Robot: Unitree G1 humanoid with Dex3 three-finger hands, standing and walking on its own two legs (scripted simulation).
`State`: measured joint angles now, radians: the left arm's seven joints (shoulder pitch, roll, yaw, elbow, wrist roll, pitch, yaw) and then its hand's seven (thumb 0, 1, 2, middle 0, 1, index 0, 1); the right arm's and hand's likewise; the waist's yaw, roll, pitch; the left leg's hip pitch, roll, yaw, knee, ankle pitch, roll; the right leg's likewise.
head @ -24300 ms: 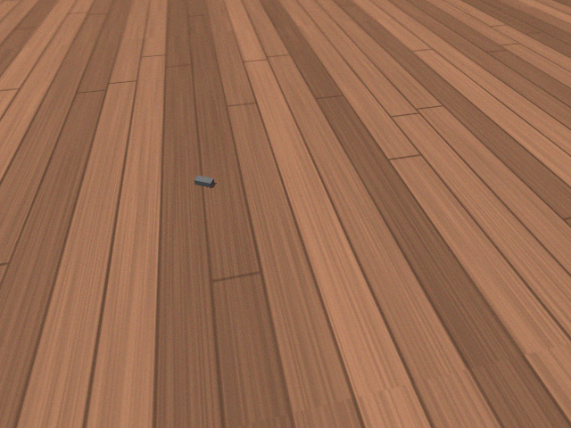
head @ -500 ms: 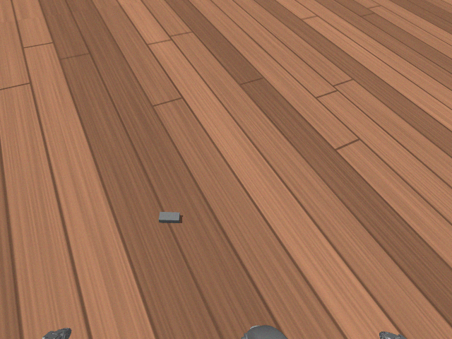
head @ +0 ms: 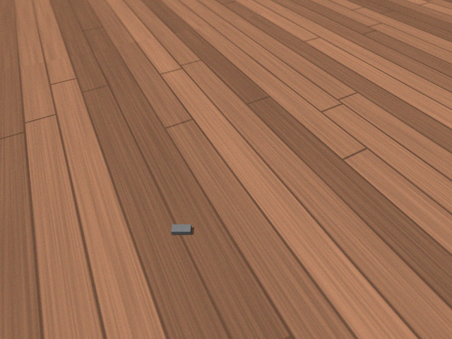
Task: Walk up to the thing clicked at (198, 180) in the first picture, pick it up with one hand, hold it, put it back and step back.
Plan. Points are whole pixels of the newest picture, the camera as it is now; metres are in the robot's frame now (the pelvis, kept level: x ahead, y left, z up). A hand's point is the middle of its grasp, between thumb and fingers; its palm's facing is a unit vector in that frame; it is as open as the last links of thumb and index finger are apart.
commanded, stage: walk up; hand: left
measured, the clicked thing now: (181, 229) +0.75 +0.25 -0.75
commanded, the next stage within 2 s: stand in 0.96 s
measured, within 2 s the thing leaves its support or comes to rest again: neither
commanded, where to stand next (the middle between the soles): +0.36 +0.01 m, yaw -2 degrees
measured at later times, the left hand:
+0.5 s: hand out of the picture +0.13 +0.26 -0.14, palm faces +0.07 -0.93 -0.35, open 7.4 cm
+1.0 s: hand out of the picture +0.10 +0.28 -0.14, palm faces +0.06 -0.93 -0.35, open 7.4 cm
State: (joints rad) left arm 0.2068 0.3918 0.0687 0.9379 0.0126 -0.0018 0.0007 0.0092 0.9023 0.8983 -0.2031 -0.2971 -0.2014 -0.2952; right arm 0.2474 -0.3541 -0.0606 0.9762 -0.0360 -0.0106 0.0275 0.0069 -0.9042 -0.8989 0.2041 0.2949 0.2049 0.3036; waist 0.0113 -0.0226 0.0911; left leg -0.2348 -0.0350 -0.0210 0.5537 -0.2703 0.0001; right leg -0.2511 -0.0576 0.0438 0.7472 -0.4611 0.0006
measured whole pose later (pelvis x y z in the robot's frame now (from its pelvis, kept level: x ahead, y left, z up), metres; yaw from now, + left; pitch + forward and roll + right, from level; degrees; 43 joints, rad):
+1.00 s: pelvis +0.03 +0.02 +0.02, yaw +2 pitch -3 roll +0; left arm 0.10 0.37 0.02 1.11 0.01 -0.02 -0.01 0.01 0.91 0.90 -0.20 -0.30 -0.20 -0.29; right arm 0.04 -0.33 -0.02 1.10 -0.01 -0.01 0.01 0.00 -0.90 -0.90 0.20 0.30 0.21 0.30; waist 0.03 0.00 0.07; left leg -0.15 0.02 -0.01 0.40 -0.21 -0.01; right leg -0.12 -0.05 -0.04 0.38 -0.21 0.04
